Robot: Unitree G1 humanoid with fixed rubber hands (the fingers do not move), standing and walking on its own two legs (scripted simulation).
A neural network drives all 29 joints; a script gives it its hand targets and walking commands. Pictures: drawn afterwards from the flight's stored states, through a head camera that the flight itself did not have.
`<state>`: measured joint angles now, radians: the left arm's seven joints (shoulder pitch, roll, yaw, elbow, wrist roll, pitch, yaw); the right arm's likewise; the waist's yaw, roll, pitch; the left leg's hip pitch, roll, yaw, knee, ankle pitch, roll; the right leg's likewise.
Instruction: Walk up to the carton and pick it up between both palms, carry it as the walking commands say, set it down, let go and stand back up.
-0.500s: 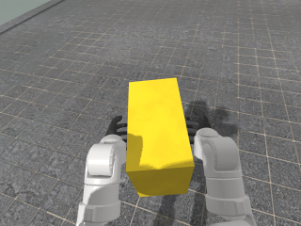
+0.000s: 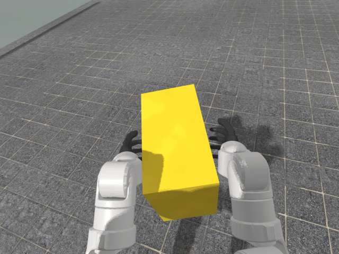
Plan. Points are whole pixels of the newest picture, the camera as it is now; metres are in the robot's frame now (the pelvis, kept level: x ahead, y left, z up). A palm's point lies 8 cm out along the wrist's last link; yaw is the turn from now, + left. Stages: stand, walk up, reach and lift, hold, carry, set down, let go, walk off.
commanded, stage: carry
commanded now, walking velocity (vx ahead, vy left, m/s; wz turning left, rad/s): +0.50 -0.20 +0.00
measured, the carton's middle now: (178, 153) +0.37 -0.02 +0.03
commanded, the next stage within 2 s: none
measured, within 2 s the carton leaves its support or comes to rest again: neither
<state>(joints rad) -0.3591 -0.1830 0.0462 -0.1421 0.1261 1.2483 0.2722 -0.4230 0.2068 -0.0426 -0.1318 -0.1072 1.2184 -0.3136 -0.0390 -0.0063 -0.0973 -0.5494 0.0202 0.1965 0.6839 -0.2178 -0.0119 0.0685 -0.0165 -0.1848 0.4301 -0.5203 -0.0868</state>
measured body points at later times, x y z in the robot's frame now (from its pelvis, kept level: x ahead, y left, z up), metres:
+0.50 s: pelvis +0.31 -0.14 +0.02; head +0.34 -0.17 +0.47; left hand +0.63 -0.04 +0.10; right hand +0.63 -0.27 +0.10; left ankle +0.21 +0.01 -0.62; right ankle +0.32 -0.20 -0.72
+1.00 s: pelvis +0.63 -0.18 +0.01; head +0.67 -0.20 +0.46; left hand +0.95 -0.08 +0.08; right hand +0.95 -0.31 +0.09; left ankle +0.62 -0.06 -0.72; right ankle +0.50 -0.23 -0.61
